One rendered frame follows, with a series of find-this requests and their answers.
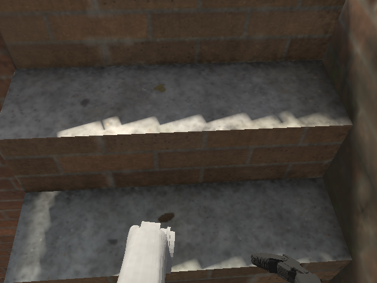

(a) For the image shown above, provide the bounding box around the robot left shin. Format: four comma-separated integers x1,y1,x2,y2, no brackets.
126,225,140,246

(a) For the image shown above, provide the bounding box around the right robot hand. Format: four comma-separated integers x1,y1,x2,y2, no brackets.
251,253,322,283

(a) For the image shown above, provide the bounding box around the left robot thigh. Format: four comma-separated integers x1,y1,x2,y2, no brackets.
117,221,175,283

